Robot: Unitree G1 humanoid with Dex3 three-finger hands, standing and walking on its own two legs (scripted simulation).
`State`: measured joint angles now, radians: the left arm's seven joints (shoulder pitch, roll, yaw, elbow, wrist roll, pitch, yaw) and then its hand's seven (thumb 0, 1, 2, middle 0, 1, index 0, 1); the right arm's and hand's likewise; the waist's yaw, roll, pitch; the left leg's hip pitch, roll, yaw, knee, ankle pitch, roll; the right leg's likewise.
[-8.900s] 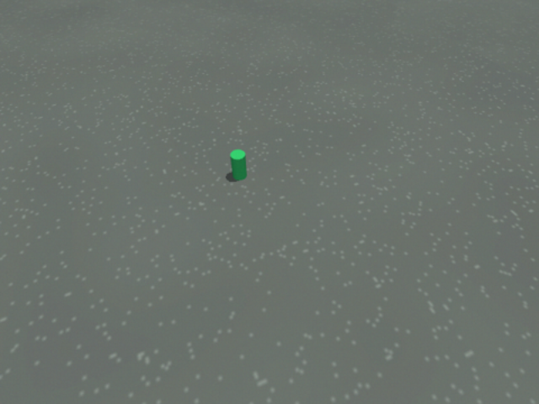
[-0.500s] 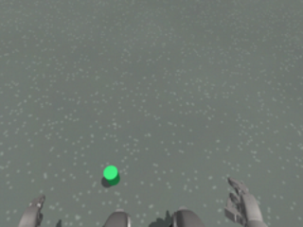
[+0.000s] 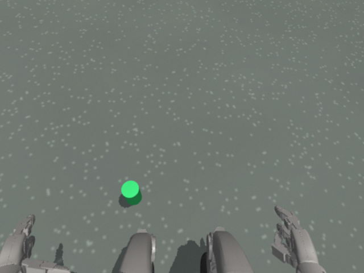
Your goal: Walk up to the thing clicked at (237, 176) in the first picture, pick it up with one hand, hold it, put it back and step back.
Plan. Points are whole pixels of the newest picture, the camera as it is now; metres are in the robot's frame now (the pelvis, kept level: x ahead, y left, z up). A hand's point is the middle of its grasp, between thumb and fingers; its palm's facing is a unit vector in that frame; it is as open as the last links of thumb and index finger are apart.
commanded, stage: go down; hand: left
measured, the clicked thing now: (132, 193) +0.42 +0.20 -0.58
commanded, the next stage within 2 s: approach in 1.72 s
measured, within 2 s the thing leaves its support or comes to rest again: neither
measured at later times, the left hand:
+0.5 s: hand (48, 213) +0.27 +0.36 -0.20, palm faces +0.20 -0.97 -0.17, open 17.3 cm
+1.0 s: hand (51, 200) +0.31 +0.38 -0.24, palm faces +0.17 -0.98 -0.11, open 17.5 cm
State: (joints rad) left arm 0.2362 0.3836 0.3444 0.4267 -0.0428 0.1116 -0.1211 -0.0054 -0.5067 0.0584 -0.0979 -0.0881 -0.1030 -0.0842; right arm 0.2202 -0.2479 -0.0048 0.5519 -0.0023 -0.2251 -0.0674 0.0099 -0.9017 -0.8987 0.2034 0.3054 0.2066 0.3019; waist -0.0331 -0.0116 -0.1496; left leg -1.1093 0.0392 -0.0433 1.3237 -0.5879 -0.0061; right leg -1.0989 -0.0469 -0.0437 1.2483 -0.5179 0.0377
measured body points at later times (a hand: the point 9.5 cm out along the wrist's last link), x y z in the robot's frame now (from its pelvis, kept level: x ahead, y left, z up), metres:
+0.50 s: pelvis -0.05 -0.01 -0.15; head +0.14 +0.03 +0.25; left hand +0.25 +0.41 -0.19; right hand +0.12 -0.28 -0.26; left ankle +0.02 +0.12 -0.62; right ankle +0.04 -0.15 -0.62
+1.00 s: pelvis -0.06 -0.01 -0.23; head +0.14 +0.04 +0.17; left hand +0.30 +0.43 -0.23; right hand +0.07 -0.29 -0.33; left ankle +0.02 +0.12 -0.62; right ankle +0.04 -0.15 -0.62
